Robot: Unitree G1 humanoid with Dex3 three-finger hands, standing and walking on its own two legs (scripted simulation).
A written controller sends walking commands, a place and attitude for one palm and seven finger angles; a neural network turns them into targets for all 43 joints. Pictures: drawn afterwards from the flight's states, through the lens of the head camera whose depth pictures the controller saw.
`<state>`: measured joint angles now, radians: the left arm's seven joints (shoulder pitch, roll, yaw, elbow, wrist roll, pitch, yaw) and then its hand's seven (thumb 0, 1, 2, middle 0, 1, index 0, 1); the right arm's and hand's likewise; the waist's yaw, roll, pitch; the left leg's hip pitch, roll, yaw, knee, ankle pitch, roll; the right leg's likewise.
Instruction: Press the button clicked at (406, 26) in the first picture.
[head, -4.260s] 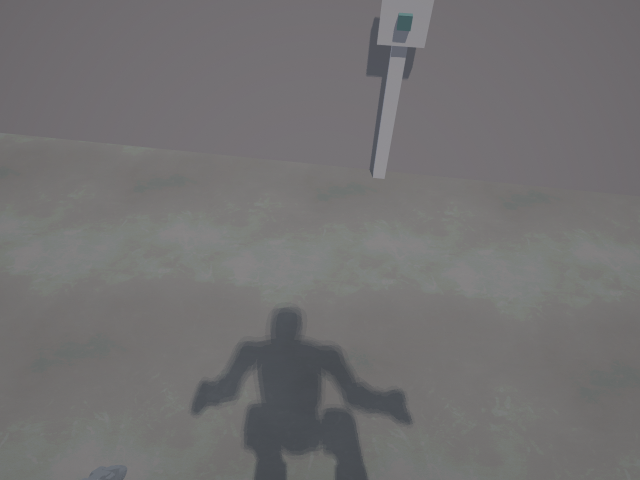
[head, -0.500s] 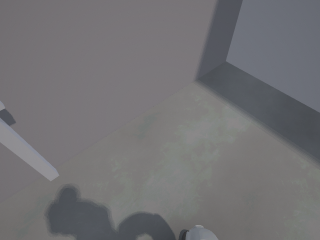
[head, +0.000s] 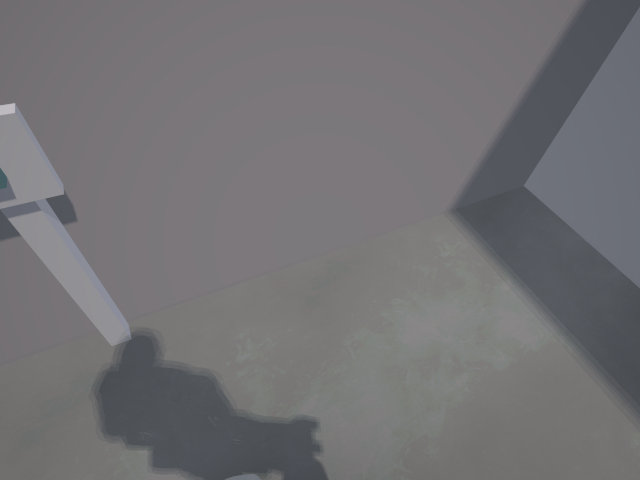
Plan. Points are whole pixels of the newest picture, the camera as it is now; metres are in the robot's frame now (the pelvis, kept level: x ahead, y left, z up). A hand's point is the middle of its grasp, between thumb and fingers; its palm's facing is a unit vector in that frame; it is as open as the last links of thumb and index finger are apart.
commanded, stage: turn to face it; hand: left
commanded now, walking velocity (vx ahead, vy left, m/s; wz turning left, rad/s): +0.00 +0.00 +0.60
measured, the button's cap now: out of the picture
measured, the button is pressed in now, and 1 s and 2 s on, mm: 0 0 0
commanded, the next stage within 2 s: take the last steps up to it in 0.74 s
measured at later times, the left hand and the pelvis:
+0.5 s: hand out of the picture +0.08 +0.19 -0.14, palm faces +0.28 -0.92 -0.29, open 7.4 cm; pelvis +0.02 -0.04 +0.01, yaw +16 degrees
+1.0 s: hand out of the picture -0.10 +0.16 -0.17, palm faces +0.51 -0.82 -0.24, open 7.4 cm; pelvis +0.00 -0.02 +0.01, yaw +27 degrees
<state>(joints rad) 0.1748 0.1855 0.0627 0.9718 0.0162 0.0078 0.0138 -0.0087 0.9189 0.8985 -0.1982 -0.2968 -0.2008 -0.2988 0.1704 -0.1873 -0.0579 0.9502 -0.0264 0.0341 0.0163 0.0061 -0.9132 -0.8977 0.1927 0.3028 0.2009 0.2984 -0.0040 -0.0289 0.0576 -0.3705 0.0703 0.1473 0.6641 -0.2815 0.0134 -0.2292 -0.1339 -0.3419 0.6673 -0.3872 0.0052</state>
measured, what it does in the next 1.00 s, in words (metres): steps on the spot, turning left: right foot, then left foot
